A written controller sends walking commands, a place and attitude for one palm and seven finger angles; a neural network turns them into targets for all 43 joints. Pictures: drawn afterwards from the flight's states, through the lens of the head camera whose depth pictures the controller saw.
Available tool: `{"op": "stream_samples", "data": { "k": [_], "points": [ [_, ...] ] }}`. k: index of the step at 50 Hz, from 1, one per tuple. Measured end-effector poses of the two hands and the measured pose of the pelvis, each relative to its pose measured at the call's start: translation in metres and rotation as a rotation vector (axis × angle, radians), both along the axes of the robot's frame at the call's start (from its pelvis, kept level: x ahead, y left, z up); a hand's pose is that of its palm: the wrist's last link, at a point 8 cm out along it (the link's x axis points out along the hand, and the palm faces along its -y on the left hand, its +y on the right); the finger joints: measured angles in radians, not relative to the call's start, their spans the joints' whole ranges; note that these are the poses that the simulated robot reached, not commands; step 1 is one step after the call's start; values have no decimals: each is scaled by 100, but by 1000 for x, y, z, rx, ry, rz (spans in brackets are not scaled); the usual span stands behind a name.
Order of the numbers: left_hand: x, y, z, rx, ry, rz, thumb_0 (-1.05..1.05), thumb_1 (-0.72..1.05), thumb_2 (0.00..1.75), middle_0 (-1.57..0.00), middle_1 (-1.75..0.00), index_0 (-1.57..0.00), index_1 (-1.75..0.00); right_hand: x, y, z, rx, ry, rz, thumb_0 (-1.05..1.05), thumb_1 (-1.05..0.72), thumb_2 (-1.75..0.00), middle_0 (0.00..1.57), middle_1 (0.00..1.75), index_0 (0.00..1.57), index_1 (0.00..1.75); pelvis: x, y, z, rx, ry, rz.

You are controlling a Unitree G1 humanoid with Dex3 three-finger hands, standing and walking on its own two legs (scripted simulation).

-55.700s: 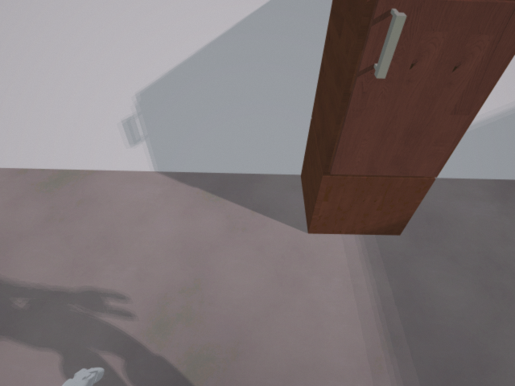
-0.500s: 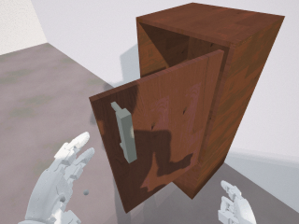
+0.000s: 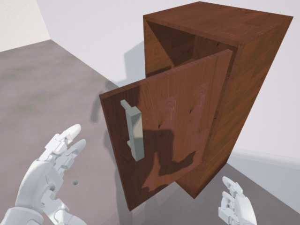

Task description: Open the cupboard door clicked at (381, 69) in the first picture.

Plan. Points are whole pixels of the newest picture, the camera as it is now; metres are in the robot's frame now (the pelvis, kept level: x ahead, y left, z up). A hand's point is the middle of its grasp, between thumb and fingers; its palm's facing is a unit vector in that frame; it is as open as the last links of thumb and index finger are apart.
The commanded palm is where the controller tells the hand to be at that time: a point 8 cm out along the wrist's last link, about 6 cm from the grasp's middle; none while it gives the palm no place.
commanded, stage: draw the hand back to the body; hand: left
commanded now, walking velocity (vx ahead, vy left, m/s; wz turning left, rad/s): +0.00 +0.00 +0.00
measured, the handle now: (131, 131) +0.29 +0.08 +0.16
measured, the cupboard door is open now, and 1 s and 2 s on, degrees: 81 81 81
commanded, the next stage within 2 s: step back with the hand held close in 1.16 s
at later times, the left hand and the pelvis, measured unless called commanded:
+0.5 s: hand (49, 159) +0.20 +0.24 +0.16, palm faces +0.29 -0.88 -0.37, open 12.5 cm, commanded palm +0.15 +0.29 +0.18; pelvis +0.01 +0.03 +0.01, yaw -2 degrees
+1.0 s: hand (51, 142) +0.24 +0.26 +0.16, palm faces +0.36 -0.84 -0.41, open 7.7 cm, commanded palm +0.19 +0.31 +0.19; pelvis +0.04 +0.01 +0.02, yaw -3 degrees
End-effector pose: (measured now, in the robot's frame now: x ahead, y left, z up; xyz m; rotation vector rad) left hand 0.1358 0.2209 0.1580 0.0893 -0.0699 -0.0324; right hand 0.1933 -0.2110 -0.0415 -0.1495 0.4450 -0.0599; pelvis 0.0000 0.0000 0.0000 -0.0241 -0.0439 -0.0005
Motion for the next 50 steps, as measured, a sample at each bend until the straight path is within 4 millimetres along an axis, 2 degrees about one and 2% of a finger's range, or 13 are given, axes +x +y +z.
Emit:
{"op": "stream_samples", "data": {
  "k": [5, 10, 16, 21, 32, 42, 50],
  "points": [
    [2, 11, 4, 10, -2, 4, -1, -47, 31, -16, -30, -15, -30, -1, 9, 2, 0, -5, 9, 1, -90, -90, 20, 30, 20, 30, -3, 6, 1, 1, -1, 0],
    [0, 25, 9, 157, -34, 160, -1, -37, 36, -16, -30, -15, -30, -4, 18, 2, -24, 30, 8, 1, -90, -90, 20, 30, 20, 30, -4, 12, 5, -6, -8, -11],
    [2, 38, 7, 229, -33, 257, -1, -20, 43, -17, -30, -16, -30, -14, 25, -8, -41, 124, 10, 1, -90, -90, 20, 30, 20, 30, -2, 19, 10, -4, -10, -24],
    [13, 52, 13, 282, -51, 299, -1, -3, 50, -18, -30, -17, -30, -19, 26, -18, -41, 196, -6, 1, -90, -90, 21, 30, 20, 30, 4, 25, 12, 3, -13, -32],
    [44, 73, 20, 332, -77, 338, 0, 35, 67, -19, -30, -18, -30, -13, 13, -19, -45, 243, -66, 1, -90, -90, 21, 30, 20, 30, 22, 28, 14, 14, -6, -52],
    [60, 90, 29, 374, -90, 410, 1, 69, 81, -21, -30, -20, -31, 0, 0, -19, -48, 261, -80, 1, -91, -90, 20, 30, 20, 30, 31, 21, 15, 18, 8, -52],
    [63, 76, 22, 349, -48, 400, 1, 84, 88, -21, -30, -20, -30, 4, -7, -23, -38, 276, -75, 1, -91, -90, 20, 30, 20, 30, 35, 14, 16, 23, 16, -48]
  ]
}}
